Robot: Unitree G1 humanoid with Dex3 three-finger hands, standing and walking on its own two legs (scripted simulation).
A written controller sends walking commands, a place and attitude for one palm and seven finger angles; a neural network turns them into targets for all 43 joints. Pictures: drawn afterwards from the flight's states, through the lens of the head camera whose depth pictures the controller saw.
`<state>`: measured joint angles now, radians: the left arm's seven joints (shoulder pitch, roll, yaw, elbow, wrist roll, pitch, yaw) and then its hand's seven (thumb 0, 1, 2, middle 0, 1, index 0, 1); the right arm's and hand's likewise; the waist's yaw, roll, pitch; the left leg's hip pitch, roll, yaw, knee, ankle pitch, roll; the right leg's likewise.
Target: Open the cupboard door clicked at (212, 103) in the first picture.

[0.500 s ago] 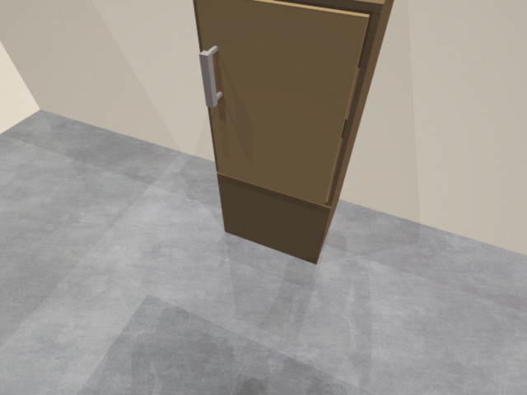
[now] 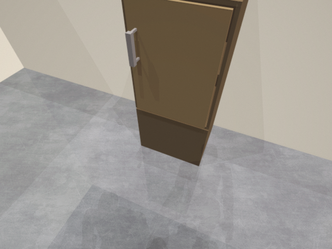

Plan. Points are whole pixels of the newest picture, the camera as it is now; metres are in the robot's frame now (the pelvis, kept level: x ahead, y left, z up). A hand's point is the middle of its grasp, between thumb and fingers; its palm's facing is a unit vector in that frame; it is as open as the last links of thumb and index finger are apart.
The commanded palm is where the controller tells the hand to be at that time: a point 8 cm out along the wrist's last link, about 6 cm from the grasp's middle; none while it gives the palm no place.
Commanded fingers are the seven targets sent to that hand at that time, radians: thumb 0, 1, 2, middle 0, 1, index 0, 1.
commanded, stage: look at it before walking up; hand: left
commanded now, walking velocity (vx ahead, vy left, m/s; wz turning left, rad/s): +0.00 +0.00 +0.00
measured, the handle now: (133, 47) +0.87 +0.19 +0.05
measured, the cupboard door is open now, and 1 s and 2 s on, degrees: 0 0 0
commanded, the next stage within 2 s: walk around to get in front in 0.34 s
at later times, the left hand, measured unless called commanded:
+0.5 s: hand out of the picture -0.04 +0.16 -0.18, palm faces +0.04 -0.98 -0.19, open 7.3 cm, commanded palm none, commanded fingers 0.00 0.90 0.90 -0.20 -0.30 -0.20 -0.30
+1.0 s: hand out of the picture +0.03 +0.24 -0.16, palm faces +0.26 -0.93 -0.27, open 7.3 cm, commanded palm none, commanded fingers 0.00 0.90 0.90 -0.20 -0.30 -0.20 -0.30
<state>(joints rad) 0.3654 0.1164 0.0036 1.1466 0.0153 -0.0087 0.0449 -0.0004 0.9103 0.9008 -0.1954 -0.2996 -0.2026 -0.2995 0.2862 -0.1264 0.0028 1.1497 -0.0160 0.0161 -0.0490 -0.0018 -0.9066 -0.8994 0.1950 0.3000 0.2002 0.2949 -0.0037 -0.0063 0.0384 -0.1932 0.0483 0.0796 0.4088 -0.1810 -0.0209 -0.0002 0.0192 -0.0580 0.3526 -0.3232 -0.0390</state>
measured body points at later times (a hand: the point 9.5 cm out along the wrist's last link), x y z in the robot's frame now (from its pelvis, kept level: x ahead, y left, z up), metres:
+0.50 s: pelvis +0.00 +0.00 +0.00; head +0.01 +0.00 +0.45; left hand -0.04 +0.21 -0.16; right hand -0.01 -0.21 -0.16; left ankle +0.02 +0.13 -0.74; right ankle -0.08 -0.09 -0.74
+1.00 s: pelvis -0.02 +0.01 -0.01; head +0.02 +0.03 +0.44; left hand +0.02 +0.29 -0.14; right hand +0.08 -0.22 -0.15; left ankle +0.02 +0.13 -0.74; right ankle +0.01 -0.14 -0.69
